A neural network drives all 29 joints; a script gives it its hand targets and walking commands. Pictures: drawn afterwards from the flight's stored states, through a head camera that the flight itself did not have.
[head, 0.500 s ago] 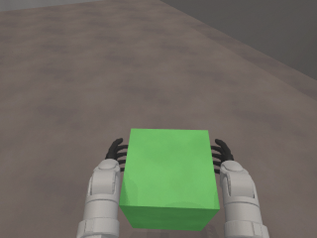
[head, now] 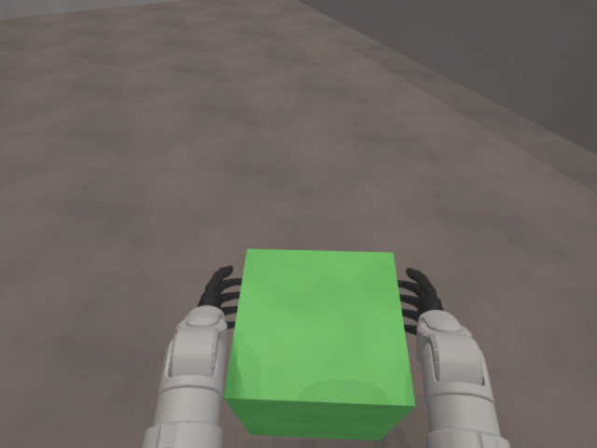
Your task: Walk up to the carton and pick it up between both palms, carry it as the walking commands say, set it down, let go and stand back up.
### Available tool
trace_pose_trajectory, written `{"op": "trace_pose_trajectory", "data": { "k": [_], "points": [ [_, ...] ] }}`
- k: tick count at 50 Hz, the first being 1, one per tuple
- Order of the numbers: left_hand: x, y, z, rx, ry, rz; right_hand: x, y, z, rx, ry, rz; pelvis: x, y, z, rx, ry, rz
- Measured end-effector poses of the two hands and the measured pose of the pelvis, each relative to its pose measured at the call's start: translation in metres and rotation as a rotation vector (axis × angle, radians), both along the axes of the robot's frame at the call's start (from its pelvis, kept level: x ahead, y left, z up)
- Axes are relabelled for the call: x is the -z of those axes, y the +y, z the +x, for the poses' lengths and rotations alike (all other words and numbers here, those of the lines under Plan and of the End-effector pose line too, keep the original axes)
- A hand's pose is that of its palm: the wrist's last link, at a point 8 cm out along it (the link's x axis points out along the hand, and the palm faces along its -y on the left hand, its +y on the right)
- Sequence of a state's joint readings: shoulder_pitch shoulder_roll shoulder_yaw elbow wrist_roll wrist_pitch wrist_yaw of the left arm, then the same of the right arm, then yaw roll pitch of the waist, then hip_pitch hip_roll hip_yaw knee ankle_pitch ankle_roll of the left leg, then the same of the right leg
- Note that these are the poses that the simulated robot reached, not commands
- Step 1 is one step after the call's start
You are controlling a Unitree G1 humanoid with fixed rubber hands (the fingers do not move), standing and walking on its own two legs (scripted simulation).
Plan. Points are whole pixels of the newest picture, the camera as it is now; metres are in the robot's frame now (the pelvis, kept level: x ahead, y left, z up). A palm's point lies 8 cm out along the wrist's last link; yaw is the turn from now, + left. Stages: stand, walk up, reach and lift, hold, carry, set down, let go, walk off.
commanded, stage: reach and lift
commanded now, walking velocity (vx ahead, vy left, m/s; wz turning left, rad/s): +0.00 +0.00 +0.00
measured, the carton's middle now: (316, 350) +0.29 +0.00 -0.04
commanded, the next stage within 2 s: hold in 0.36 s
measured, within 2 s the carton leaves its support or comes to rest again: neither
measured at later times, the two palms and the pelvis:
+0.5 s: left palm (210, 326) +0.28 +0.15 +0.04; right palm (434, 331) +0.28 -0.15 +0.04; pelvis -0.01 +0.00 +0.00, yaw +0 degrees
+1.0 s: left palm (209, 326) +0.28 +0.15 +0.04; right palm (432, 331) +0.28 -0.15 +0.04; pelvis -0.01 +0.00 +0.00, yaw +0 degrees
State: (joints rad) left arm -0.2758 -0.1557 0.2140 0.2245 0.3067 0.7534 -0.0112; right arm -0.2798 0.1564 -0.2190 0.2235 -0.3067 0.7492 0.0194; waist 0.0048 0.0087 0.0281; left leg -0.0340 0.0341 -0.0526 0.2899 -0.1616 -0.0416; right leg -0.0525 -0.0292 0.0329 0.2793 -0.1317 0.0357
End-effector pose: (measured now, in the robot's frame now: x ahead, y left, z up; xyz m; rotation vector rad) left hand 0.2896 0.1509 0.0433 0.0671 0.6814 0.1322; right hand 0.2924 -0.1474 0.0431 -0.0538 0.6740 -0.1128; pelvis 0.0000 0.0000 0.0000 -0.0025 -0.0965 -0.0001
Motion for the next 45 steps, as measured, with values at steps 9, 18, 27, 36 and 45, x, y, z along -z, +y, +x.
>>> {"op": "trace_pose_trajectory", "data": {
  "k": [9,18,27,36,45],
  "points": [
    [0.002,-0.001,-0.007,0.005,0.004,0.0,0.001,-0.001,-0.006,-0.003,0.001,-0.002,0.0,-0.001,-0.002,-0.004,-0.003,-0.001],
    [0.002,-0.003,-0.012,0.012,0.004,-0.003,0.0,-0.003,-0.013,0.008,-0.002,0.001,0.001,0.0,-0.009,-0.005,-0.01,0.0],
    [0.0,-0.002,-0.014,0.01,0.0,-0.005,-0.002,-0.002,-0.016,0.016,-0.007,0.007,0.002,0.002,-0.015,-0.004,-0.017,0.001],
    [0.0,-0.001,-0.014,0.009,-0.001,-0.005,-0.002,-0.001,-0.016,0.016,-0.009,0.008,0.002,0.003,-0.016,-0.003,-0.021,0.002],
    [0.001,0.0,-0.013,0.015,0.001,-0.002,-0.001,-0.001,-0.015,0.012,-0.007,0.004,0.002,0.003,-0.012,-0.003,-0.021,0.002]
  ]
}}
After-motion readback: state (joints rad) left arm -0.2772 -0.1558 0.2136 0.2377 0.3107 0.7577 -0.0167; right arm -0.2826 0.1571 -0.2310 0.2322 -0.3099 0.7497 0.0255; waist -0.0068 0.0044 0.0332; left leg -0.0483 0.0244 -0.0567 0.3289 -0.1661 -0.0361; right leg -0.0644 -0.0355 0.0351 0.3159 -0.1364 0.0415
